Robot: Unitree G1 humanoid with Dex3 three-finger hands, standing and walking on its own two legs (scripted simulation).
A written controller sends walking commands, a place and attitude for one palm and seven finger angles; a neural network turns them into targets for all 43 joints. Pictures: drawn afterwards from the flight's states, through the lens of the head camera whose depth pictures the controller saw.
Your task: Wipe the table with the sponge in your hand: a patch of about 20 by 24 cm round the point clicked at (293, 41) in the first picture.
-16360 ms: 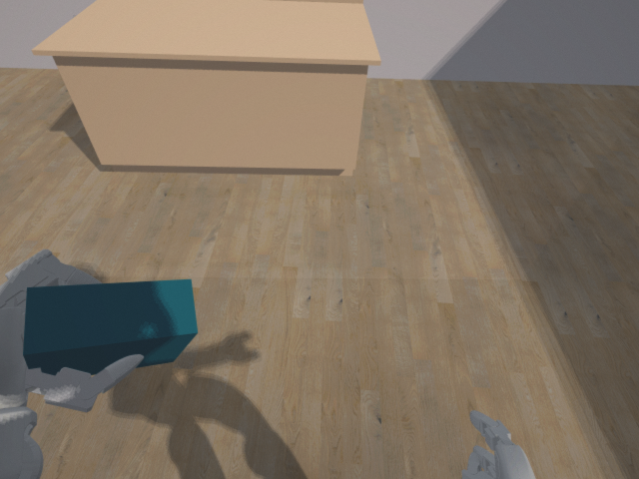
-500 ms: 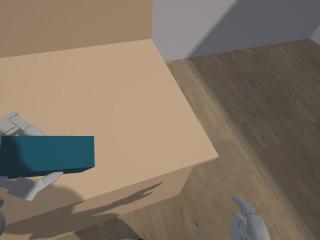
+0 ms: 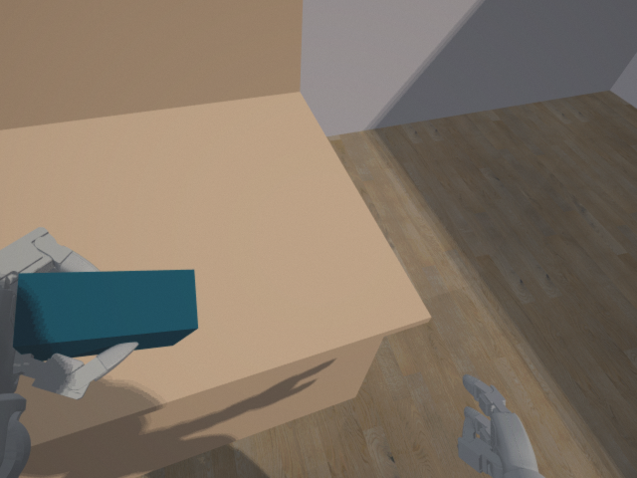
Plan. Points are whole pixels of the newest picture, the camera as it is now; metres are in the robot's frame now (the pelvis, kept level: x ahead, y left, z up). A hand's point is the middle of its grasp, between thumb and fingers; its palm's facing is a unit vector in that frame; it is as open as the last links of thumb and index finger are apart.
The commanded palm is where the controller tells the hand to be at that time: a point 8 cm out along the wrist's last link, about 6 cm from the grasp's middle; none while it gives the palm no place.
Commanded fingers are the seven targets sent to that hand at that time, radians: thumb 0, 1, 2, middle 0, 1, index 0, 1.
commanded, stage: look again from close up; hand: left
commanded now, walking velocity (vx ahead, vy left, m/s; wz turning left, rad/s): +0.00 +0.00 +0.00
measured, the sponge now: (136, 314) +0.23 +0.21 +0.13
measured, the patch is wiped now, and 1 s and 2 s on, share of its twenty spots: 0.00 0.00 0.00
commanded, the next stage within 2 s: shuffle to correct the standing spot in 0.04 s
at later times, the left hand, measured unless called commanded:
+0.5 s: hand (128, 276) +0.26 +0.21 +0.16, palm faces +0.27 -0.89 -0.36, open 9.3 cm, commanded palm +0.20 +0.26 +0.17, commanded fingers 0.00 0.10 1.30 -1.20 -1.60 -1.20 -1.60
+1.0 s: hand (190, 282) +0.26 +0.16 +0.16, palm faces +0.25 -0.90 -0.37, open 9.3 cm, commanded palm +0.20 +0.21 +0.17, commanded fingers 0.00 0.10 1.30 -1.20 -1.60 -1.20 -1.60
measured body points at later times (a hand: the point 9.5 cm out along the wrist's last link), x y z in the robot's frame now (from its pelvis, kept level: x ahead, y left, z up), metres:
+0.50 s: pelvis +0.02 -0.02 +0.00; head +0.05 +0.01 +0.45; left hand +0.24 +0.26 +0.18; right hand +0.20 -0.24 -0.07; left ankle +0.05 +0.08 -0.74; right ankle +0.01 -0.12 -0.74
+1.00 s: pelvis +0.03 -0.06 +0.00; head +0.04 -0.06 +0.45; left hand +0.24 +0.21 +0.18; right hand +0.19 -0.31 -0.08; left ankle +0.05 +0.08 -0.74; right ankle +0.01 -0.12 -0.74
